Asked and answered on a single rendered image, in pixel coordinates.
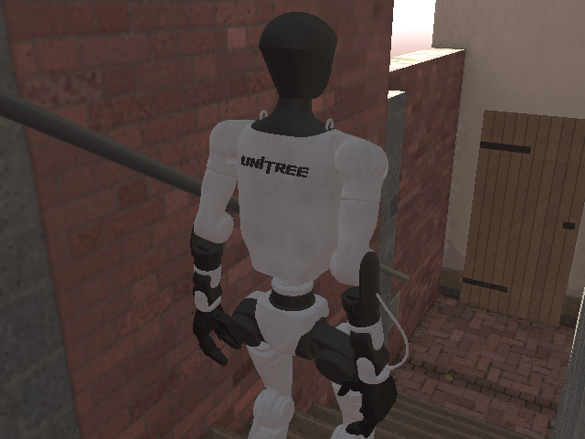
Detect stairs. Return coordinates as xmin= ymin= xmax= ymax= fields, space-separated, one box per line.
xmin=200 ymin=392 xmax=531 ymax=439

